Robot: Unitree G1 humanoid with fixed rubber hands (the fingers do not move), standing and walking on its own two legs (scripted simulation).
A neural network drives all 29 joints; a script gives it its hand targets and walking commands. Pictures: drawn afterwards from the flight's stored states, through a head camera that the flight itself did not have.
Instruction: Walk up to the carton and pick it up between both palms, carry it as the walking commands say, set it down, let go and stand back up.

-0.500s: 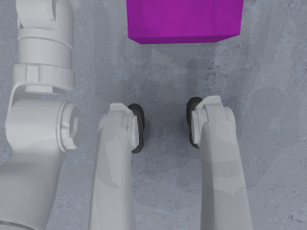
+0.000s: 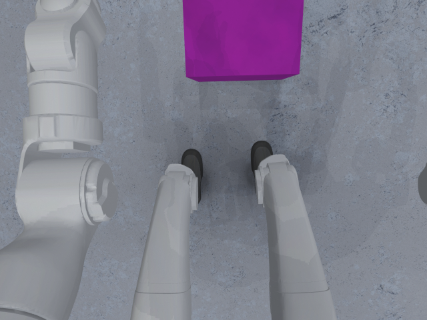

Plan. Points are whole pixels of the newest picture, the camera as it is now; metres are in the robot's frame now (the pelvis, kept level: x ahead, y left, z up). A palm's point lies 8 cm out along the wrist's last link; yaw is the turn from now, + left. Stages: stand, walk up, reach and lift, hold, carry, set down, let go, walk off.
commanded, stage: set down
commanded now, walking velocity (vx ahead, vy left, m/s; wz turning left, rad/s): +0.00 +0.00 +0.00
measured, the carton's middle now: (240, 33) +0.57 -0.05 -0.52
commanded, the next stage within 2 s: let go in 0.10 s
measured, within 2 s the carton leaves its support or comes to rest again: neither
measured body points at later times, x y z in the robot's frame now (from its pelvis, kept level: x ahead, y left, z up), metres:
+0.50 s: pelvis +0.08 +0.00 +0.07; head +0.36 -0.02 +0.42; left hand +0.52 +0.18 -0.06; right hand +0.50 -0.27 -0.06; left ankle +0.10 +0.14 -0.60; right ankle +0.11 -0.11 -0.60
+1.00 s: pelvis +0.11 +0.03 +0.13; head +0.20 +0.04 +0.57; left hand +0.35 +0.26 +0.04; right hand +0.32 -0.21 +0.05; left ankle +0.10 +0.14 -0.60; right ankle +0.11 -0.11 -0.60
